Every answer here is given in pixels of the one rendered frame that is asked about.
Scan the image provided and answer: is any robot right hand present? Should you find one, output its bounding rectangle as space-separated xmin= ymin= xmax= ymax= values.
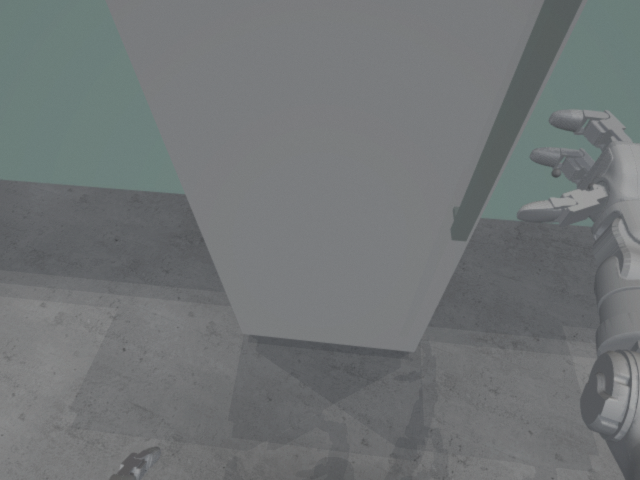
xmin=517 ymin=109 xmax=640 ymax=227

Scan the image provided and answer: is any right robot forearm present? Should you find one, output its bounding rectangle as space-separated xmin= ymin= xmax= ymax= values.
xmin=591 ymin=200 xmax=640 ymax=358

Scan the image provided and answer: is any fridge door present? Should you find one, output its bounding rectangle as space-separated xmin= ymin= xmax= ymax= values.
xmin=105 ymin=0 xmax=588 ymax=352

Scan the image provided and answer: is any robot right upper arm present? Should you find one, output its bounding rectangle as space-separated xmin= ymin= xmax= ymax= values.
xmin=580 ymin=349 xmax=640 ymax=480

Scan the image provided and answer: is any handle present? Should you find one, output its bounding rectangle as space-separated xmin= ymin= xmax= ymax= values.
xmin=450 ymin=0 xmax=582 ymax=241

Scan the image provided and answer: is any robot left hand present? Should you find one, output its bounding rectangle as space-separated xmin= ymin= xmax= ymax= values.
xmin=108 ymin=447 xmax=161 ymax=480

